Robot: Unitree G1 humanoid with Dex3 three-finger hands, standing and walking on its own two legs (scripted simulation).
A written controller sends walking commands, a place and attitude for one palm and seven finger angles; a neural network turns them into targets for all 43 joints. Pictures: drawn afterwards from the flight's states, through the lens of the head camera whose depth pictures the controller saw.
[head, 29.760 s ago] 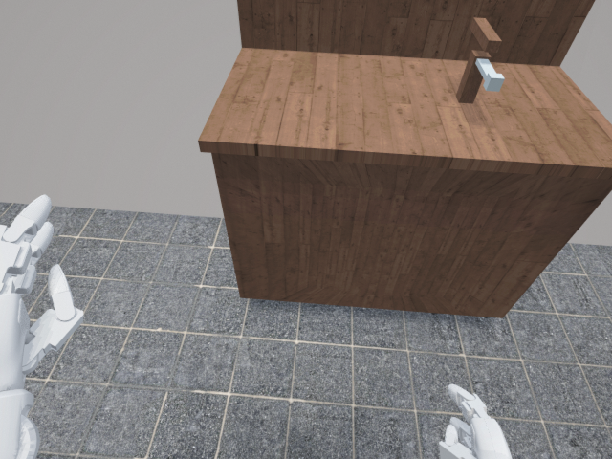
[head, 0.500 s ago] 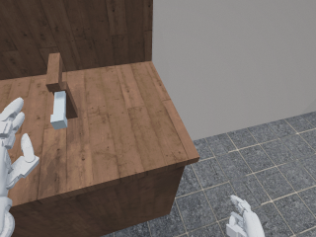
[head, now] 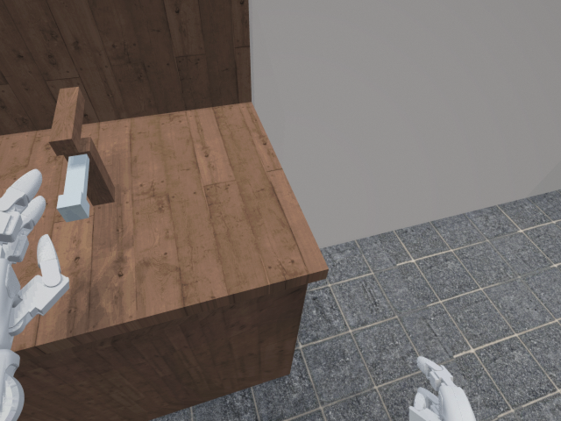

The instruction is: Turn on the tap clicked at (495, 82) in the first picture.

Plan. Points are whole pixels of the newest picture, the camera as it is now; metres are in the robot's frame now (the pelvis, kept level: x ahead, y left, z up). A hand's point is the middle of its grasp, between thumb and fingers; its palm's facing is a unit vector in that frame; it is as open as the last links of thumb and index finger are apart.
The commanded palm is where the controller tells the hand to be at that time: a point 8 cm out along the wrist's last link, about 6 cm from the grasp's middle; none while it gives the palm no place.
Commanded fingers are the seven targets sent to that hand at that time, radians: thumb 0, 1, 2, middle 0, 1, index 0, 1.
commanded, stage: shuffle to correct the standing spot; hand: left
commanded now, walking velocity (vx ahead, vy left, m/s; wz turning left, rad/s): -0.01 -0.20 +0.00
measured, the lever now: (73, 206) +0.34 +0.31 +0.12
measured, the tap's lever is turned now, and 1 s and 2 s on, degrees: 0 0 0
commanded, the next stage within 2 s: come to a stop and stand still in 1.96 s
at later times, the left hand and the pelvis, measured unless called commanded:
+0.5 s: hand (61, 285) +0.21 +0.25 +0.16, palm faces +0.34 -0.86 -0.38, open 7.4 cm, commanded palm +0.16 +0.28 +0.18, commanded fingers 0.00 0.90 0.90 -0.20 -0.30 -0.20 -0.30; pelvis +0.00 +0.00 -0.01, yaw +0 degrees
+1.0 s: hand (68, 278) +0.22 +0.24 +0.17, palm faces +0.34 -0.85 -0.41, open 7.4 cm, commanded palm +0.16 +0.28 +0.18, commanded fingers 0.00 0.90 0.90 -0.20 -0.30 -0.20 -0.30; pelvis +0.00 -0.01 +0.00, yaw +1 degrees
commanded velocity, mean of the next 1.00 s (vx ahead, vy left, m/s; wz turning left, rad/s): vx -0.01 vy -0.20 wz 0.00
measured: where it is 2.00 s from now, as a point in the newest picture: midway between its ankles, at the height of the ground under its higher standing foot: outside the picture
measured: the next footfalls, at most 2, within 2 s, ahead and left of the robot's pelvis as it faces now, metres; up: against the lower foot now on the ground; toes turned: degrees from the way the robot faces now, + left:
none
